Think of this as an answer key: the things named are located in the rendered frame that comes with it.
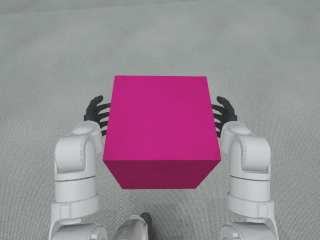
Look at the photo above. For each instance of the carton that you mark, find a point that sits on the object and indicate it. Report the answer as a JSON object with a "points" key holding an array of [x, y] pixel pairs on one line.
{"points": [[161, 132]]}

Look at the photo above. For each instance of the robot left forearm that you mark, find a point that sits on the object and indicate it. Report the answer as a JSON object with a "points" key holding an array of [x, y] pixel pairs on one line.
{"points": [[75, 170]]}

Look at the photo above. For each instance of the right robot upper arm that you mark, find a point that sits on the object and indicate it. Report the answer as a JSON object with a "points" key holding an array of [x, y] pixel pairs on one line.
{"points": [[246, 231]]}

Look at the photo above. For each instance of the robot right hand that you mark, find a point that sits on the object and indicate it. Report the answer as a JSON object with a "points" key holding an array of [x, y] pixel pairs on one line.
{"points": [[228, 114]]}

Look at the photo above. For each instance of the robot left hand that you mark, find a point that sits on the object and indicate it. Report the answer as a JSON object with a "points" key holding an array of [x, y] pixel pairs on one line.
{"points": [[93, 110]]}

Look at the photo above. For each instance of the robot right forearm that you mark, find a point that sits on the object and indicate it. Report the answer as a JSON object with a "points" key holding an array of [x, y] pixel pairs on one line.
{"points": [[250, 174]]}

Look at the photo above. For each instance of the robot left shin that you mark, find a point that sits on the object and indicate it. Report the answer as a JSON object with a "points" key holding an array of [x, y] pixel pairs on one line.
{"points": [[137, 217]]}

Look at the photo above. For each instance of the robot left foot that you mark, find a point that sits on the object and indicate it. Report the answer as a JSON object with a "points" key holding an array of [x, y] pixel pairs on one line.
{"points": [[148, 219]]}

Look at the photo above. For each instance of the left robot upper arm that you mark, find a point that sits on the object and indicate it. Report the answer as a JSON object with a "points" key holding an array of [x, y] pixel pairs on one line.
{"points": [[87, 231]]}

